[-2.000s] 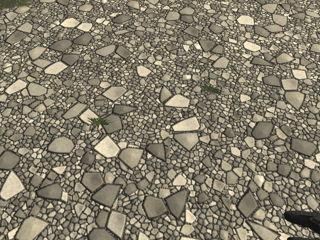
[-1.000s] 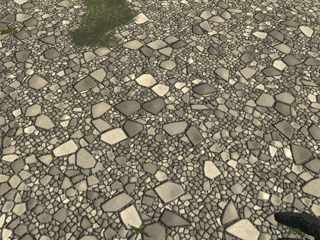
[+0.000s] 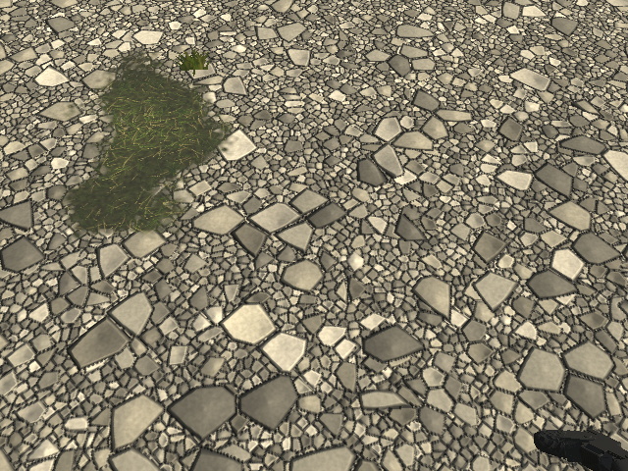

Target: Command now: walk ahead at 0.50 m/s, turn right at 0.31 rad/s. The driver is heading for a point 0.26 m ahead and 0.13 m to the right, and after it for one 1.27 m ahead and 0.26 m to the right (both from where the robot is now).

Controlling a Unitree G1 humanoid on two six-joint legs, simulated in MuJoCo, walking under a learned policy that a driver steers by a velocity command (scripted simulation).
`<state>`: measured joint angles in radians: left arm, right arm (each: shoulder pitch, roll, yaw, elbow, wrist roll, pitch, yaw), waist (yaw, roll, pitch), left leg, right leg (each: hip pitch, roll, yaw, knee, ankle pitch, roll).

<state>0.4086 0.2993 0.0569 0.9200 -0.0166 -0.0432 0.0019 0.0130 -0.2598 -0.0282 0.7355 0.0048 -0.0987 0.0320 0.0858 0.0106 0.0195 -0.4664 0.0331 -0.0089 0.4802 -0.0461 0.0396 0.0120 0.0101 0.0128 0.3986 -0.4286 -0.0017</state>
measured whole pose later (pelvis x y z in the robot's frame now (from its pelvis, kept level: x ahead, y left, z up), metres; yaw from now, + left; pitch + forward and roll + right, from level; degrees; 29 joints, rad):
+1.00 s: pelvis +0.29 +0.00 +0.01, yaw -27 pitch +1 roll +0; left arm 0.15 0.27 0.05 0.68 0.02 0.03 0.02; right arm 0.19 -0.26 -0.04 0.86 -0.03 -0.01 -0.01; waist -0.01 -0.04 0.02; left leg -0.28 0.01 -0.03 0.53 -0.27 -0.01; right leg -0.37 0.08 0.11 0.58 -0.31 -0.01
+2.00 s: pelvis +0.37 -0.07 +0.02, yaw -27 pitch +0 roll +0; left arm 0.38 0.23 0.04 1.02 -0.01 -0.10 -0.01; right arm 0.22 -0.30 -0.05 0.97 0.03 -0.09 0.01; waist 0.03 0.04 0.00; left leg -0.45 0.04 -0.01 1.06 -0.32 0.06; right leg -0.08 0.03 -0.01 0.36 -0.28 -0.05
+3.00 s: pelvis +0.88 -0.31 +0.02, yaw -16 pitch +1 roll -1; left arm 0.16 0.24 0.05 0.88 0.01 -0.11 -0.01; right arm 0.31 -0.30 -0.07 0.90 0.04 -0.05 -0.01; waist 0.00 0.04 0.03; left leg -0.48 0.06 -0.04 1.16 -0.35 0.03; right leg -0.27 0.00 -0.09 0.41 -0.16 -0.02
